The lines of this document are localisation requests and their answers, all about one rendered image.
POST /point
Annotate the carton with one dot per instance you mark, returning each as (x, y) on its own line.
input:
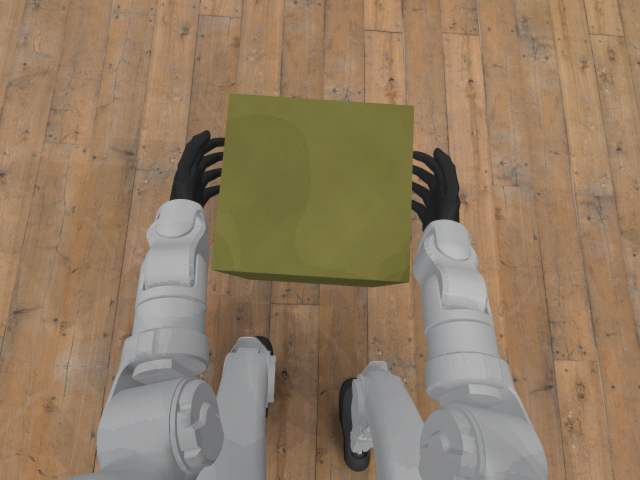
(315, 191)

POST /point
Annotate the robot left shin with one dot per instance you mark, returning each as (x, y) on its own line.
(246, 342)

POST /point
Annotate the robot left upper arm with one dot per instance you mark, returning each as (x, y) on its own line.
(169, 430)

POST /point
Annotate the right robot foot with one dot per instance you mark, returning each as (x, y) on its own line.
(357, 461)

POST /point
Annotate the robot right upper arm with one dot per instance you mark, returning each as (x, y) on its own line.
(462, 442)

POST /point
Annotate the right robot hand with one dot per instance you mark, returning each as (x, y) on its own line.
(442, 200)

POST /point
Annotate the right robot forearm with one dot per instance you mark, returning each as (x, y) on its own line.
(464, 364)

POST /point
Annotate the left robot hand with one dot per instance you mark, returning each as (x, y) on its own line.
(190, 179)

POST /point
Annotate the left robot forearm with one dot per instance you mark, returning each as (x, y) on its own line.
(168, 340)

